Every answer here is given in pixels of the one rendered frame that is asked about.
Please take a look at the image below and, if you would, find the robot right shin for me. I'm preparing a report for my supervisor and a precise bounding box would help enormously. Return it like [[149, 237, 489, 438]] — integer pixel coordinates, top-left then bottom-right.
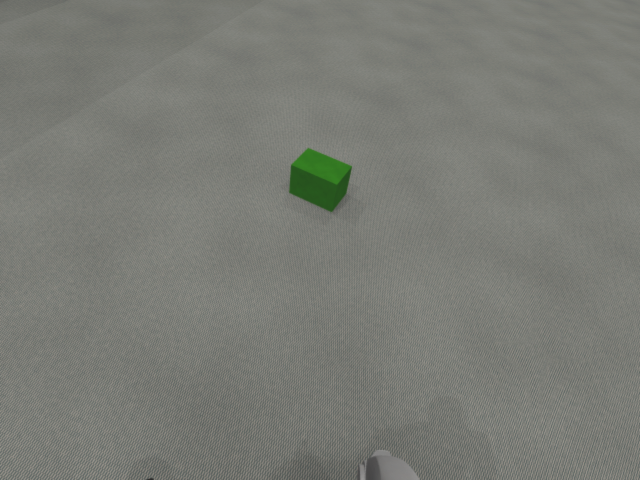
[[370, 450, 391, 458]]

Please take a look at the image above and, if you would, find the robot right thigh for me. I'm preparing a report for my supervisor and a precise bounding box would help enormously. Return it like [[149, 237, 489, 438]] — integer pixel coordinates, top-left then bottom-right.
[[357, 455, 420, 480]]

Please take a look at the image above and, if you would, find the carton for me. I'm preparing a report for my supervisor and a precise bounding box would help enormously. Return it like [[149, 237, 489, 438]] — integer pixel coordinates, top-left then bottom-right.
[[289, 148, 352, 212]]

